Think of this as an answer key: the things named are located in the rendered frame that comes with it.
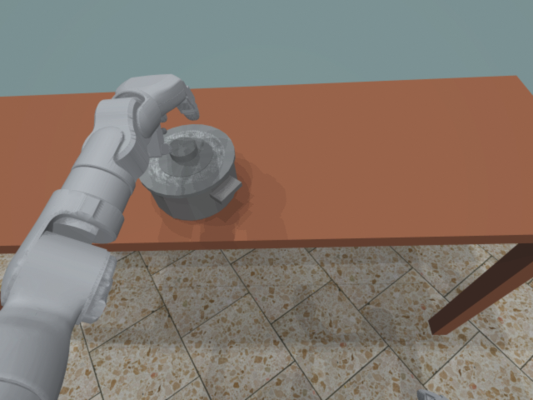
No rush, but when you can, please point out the table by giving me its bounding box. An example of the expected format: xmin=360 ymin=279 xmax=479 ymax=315
xmin=0 ymin=76 xmax=533 ymax=335

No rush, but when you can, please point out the robot left upper arm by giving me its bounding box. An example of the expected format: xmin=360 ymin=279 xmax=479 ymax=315
xmin=0 ymin=231 xmax=117 ymax=400

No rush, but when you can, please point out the lid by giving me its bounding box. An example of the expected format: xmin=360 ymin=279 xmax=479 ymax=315
xmin=139 ymin=124 xmax=236 ymax=198

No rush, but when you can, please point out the left robot forearm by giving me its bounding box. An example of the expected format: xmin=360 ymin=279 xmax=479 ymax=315
xmin=1 ymin=88 xmax=161 ymax=306

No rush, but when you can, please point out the pot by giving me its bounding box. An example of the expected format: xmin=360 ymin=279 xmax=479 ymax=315
xmin=151 ymin=164 xmax=242 ymax=221

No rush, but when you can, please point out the knob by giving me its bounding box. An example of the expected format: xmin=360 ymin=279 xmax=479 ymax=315
xmin=169 ymin=137 xmax=198 ymax=163

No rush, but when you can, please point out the left robot hand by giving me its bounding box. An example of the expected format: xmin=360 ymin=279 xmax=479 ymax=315
xmin=115 ymin=74 xmax=199 ymax=158

